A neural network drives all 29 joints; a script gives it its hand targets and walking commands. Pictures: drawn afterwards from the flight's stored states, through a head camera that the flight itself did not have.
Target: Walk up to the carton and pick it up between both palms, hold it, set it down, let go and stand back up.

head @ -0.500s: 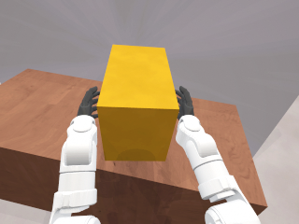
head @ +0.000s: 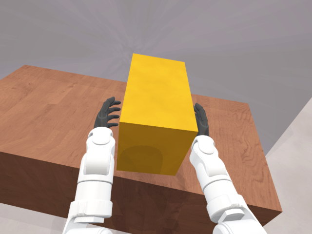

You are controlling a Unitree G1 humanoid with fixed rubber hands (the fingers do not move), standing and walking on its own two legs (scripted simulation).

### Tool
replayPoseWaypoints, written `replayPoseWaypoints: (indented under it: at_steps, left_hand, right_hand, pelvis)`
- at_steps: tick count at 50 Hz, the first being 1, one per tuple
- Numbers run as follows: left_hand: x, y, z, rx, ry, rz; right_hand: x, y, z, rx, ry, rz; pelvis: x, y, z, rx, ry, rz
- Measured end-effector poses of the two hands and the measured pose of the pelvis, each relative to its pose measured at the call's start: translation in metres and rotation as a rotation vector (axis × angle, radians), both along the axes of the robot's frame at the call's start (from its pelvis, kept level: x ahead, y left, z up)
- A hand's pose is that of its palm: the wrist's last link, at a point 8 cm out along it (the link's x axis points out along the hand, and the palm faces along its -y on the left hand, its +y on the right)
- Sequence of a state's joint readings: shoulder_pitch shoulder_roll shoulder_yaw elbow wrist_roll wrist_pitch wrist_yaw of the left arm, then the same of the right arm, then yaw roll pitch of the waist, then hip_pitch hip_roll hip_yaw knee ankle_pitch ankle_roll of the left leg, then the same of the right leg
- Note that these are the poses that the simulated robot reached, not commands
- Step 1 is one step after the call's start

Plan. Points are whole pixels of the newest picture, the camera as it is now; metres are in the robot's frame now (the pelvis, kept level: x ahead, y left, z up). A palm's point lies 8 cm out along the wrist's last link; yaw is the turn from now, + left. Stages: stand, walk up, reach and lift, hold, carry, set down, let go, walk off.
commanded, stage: set down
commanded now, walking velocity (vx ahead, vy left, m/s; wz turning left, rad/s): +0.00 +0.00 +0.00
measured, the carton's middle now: (153, 111) +0.43 -0.01 +0.12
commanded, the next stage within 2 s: none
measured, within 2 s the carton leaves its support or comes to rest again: neither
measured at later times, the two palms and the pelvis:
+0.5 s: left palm (111, 130) +0.37 +0.10 +0.10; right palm (202, 131) +0.37 -0.15 +0.10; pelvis +0.01 -0.02 +0.00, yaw +1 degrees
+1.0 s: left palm (118, 135) +0.38 +0.08 +0.07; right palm (205, 133) +0.38 -0.17 +0.08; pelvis +0.01 -0.03 +0.00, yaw +0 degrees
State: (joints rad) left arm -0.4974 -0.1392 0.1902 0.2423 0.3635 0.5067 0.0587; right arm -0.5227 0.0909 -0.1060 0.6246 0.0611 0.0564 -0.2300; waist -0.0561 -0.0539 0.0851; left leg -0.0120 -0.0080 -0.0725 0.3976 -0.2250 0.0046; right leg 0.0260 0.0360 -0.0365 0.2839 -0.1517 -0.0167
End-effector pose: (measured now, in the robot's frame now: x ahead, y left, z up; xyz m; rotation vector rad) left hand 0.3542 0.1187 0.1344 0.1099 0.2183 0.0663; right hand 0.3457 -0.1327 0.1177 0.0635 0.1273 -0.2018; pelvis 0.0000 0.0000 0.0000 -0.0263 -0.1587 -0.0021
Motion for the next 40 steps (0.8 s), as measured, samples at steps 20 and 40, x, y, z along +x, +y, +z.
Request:
replayPoseWaypoints:
  at_steps: [20, 40]
  left_hand:
    - [0.015, -0.013, -0.019, 0.000, 0.015, 0.009]
    - [0.024, -0.032, -0.039, -0.001, 0.036, -0.007]
  right_hand:
    - [0.022, -0.013, -0.005, -0.031, 0.006, 0.029]
    - [0.029, -0.033, -0.022, -0.043, 0.025, 0.018]
  pelvis:
    - [0.006, -0.017, 0.001, 0.010, 0.087, 0.019]
    - [0.014, -0.027, 0.000, 0.013, 0.147, 0.022]
